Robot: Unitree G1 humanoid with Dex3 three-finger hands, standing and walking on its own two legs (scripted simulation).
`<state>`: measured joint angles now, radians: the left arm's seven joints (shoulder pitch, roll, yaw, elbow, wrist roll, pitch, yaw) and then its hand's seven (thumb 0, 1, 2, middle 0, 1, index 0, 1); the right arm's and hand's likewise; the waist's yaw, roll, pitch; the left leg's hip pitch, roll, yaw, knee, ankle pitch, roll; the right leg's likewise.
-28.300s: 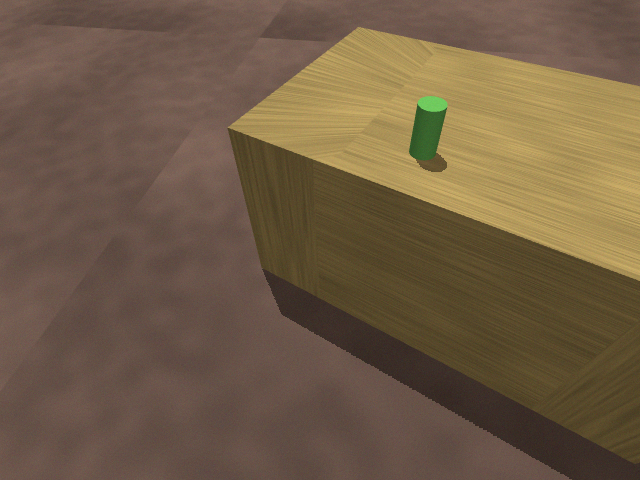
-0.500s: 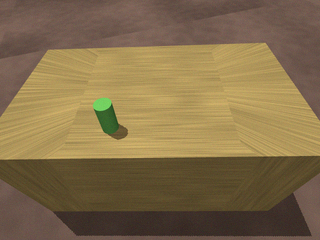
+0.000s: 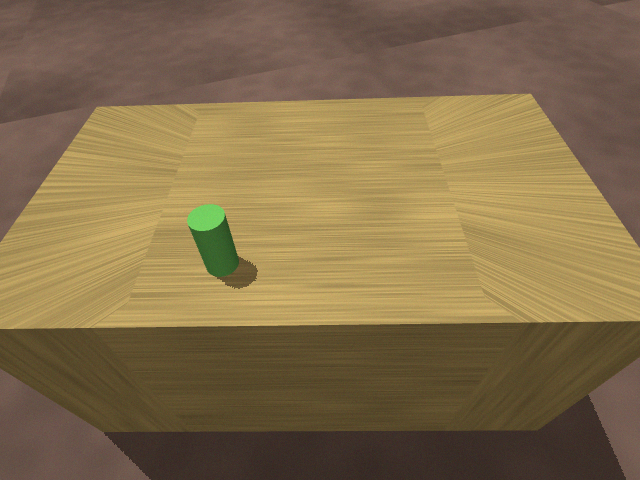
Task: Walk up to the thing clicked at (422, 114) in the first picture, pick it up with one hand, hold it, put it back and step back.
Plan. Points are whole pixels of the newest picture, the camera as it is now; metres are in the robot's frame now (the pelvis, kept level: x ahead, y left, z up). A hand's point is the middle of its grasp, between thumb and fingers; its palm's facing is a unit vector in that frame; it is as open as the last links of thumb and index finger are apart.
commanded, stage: stand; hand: left
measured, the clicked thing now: (214, 242) +0.52 +0.22 -0.07
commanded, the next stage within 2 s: step back in 1.00 s
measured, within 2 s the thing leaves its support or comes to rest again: neither
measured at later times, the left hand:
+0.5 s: hand out of the picture +0.06 +0.25 -0.16, palm faces -0.02 -0.94 -0.34, open 7.4 cm
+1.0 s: hand out of the picture +0.08 +0.25 -0.16, palm faces -0.01 -0.94 -0.35, open 7.4 cm
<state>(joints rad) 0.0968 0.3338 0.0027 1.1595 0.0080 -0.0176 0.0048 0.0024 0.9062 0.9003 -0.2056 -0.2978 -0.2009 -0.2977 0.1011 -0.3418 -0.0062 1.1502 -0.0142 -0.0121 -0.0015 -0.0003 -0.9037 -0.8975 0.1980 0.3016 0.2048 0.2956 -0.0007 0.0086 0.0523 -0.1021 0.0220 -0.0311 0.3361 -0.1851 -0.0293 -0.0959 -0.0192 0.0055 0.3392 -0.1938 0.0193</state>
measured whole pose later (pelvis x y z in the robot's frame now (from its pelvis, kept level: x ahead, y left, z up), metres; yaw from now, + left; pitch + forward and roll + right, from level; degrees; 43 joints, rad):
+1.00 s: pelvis +0.01 +0.00 +0.00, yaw +0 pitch -2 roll +0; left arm 0.11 0.34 0.00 1.13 0.00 -0.02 0.00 0.00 0.91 0.90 -0.21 -0.30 -0.20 -0.30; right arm 0.10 -0.35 0.00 1.13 -0.01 -0.01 0.00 0.00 -0.90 -0.90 0.20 0.30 0.20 0.30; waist 0.00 0.01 0.05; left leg -0.10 0.03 -0.04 0.33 -0.19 -0.03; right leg -0.09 -0.02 0.00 0.33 -0.20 0.01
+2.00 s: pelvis -0.18 +0.04 -0.02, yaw +0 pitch -1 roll +1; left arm 0.12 0.35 0.06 0.80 0.03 0.03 0.02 0.00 0.90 0.90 -0.21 -0.30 -0.20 -0.30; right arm 0.15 -0.42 -0.04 0.88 0.00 0.04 -0.02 0.00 -0.90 -0.90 0.20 0.30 0.20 0.30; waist 0.00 0.03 0.17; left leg -0.37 -0.07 -0.11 0.94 -0.51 -0.02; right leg -0.34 -0.01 0.04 0.61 -0.26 0.00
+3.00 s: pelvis -0.49 +0.01 -0.02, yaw +2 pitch -2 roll +0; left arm 0.10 0.38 0.06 0.80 0.00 0.08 0.02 0.00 0.91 0.90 -0.21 -0.30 -0.20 -0.30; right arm 0.18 -0.35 -0.03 0.88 -0.04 0.04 0.00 0.00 -0.90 -0.90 0.20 0.30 0.21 0.30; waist -0.01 -0.03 0.17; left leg -0.29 -0.01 -0.03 0.61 -0.28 0.02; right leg -0.48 0.09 0.12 1.16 -0.53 -0.02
